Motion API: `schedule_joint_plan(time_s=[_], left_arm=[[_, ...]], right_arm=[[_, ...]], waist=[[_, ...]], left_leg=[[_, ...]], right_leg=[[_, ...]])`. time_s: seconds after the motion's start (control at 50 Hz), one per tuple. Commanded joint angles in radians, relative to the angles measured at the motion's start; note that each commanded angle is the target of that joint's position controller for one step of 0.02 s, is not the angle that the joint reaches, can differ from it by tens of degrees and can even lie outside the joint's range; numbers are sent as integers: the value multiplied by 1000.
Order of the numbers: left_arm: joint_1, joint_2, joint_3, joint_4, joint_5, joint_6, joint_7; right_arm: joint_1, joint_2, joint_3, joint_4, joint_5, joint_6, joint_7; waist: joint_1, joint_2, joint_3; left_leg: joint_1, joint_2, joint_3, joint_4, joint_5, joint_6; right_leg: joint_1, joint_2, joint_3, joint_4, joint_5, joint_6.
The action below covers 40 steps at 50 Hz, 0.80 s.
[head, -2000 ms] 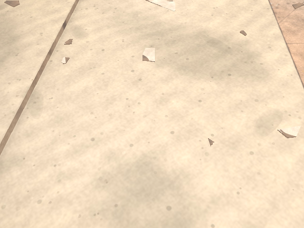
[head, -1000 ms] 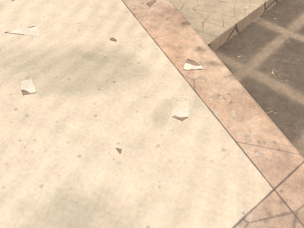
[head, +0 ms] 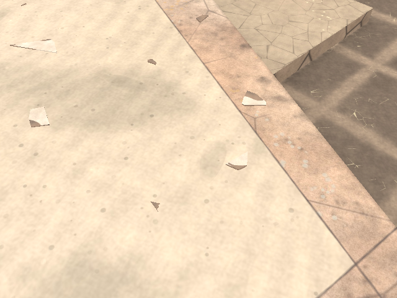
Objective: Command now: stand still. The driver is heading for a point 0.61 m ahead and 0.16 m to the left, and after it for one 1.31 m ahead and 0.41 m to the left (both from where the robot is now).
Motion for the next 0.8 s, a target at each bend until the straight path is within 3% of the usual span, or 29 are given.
schedule_joint_plan(time_s=[0.02,0.06,0.1,0.14,0.16,0.2,0.24,0.28,0.3,0.32,0.34,0.36,0.38,0.4,0.44,0.48,0.52,0.56,0.6,0.66,0.7,0.72,0.74,0.76,0.78,0.8], left_arm=[[15,109,16,-18,0,-6,4],[19,106,15,-12,0,-6,4],[43,101,15,3,-7,-3,6],[37,109,19,-8,-12,-10,7],[29,103,18,-18,-13,-22,5],[14,74,14,-33,-16,-56,-8],[-2,38,6,-52,-23,-85,-25],[26,37,6,-49,-30,-102,-36],[98,36,8,-22,-34,-106,-37],[197,65,20,19,-32,-106,-35],[333,150,47,62,-30,-109,-32],[445,265,75,78,-30,-116,-43],[400,176,48,60,-9,-129,-46],[355,125,34,39,-5,-138,-48],[307,98,20,17,-10,-134,-54],[323,54,3,16,-5,-114,-47],[303,72,1,-4,-2,-100,-30],[274,110,4,-27,2,-98,-15],[314,149,15,-22,-5,-103,-9],[329,155,27,-13,-24,-104,-9],[306,173,37,-22,-14,-93,-10],[291,174,39,-28,-5,-82,-11],[282,162,34,-40,2,-74,-13],[308,109,15,-67,24,-73,-16],[447,-54,-23,-62,1,-97,-30],[344,65,3,-72,-28,-125,-37]], right_arm=[[35,-108,-17,-23,0,-8,-4],[43,-104,-16,-20,0,-8,-4],[69,-104,-18,-7,8,-4,-8],[62,-125,-27,-24,15,-5,-14],[72,-129,-29,-29,19,-14,-13],[136,-146,-40,-20,28,-38,-6],[178,-188,-57,-13,34,-51,2],[121,-182,-57,-43,34,-57,8],[58,-176,-55,-69,38,-56,12],[-5,-156,-50,-100,39,-57,16],[-61,-95,-35,-137,35,-69,19],[-59,-71,-29,-176,30,-93,16],[-60,-109,-40,-173,42,-107,20],[-31,-101,-40,-162,56,-116,31],[-56,-103,-47,-166,46,-125,43],[-84,-83,-50,-181,36,-120,59],[-133,-46,-38,-207,31,-108,70],[-246,-14,-20,-255,27,-103,71],[-303,-30,-18,-283,30,-97,70],[-322,-80,-31,-308,38,-94,74],[-232,-125,-55,-293,36,-97,75],[-104,-155,-76,-256,38,-94,71],[55,-188,-97,-207,42,-86,64],[211,-260,-115,-173,30,-77,53],[236,-284,-111,-155,9,-81,69],[167,-187,-86,-163,16,-88,73]], waist=[[1,0,-11],[2,0,-10],[3,5,-19],[2,20,66],[-3,30,102],[-24,80,111],[-24,174,96],[16,164,112],[62,154,114],[103,105,101],[143,-94,69],[164,-317,11],[126,-177,25],[92,-115,43],[64,-59,58],[56,-82,47],[49,-77,61],[61,-74,98],[70,-102,105],[40,-105,113],[-25,-125,23],[-92,-134,-62],[-164,-123,-155],[-189,33,-285],[-88,320,-439],[-108,198,-308]], left_leg=[[-44,19,-16,-82,138,13],[-46,18,-15,-82,135,13],[-57,-5,0,-77,-128,31],[-135,15,-48,-90,-421,73],[-154,42,-92,-105,-476,95],[-101,126,-222,-153,-507,151],[-50,264,-424,-259,-544,228],[-134,277,-426,-267,-476,230],[-206,228,-345,-225,-411,194],[-296,154,-238,-126,-282,146],[-439,21,-41,164,-122,70],[-600,-57,34,470,-193,29],[-701,-22,-63,665,-269,41],[-748,13,-95,746,-205,64],[-804,73,-62,735,-69,82],[-739,100,-20,659,5,69],[-666,94,19,531,86,36],[-530,62,55,316,193,14],[-420,29,77,195,255,16],[-392,23,43,87,283,59],[-270,-15,55,85,249,97],[-119,-45,73,99,223,120],[100,-41,66,99,215,146],[388,169,-198,103,120,204],[593,382,-735,-119,-177,365],[482,344,-776,-229,-257,311]], right_leg=[[15,-25,20,-69,167,-19],[13,-24,18,-69,164,-19],[-3,8,-12,-51,-111,-31],[-115,14,-6,-26,-395,-59],[-160,6,5,-13,-420,-70],[-234,3,-7,73,-333,-70],[-269,14,-64,214,-190,-65],[-175,-4,-57,167,-189,-97],[-40,3,-63,40,-170,-110],[119,-10,-17,-44,-99,-112],[264,-140,233,-150,-174,-166],[410,-345,593,-266,-107,-284],[424,-384,635,-256,-24,-303],[426,-358,536,-240,56,-277],[422,-308,356,-251,224,-223],[364,-247,222,-280,335,-186],[262,-215,143,-323,356,-189],[112,-174,73,-370,319,-182],[72,-189,63,-413,300,-184],[180,-239,48,-383,389,-164],[265,-254,22,-242,718,-136],[263,-235,-5,-85,869,-117],[173,-194,-28,121,862,-90],[-67,-121,-56,457,485,-68],[-361,70,34,786,-283,-28],[-461,19,126,904,-292,-54]])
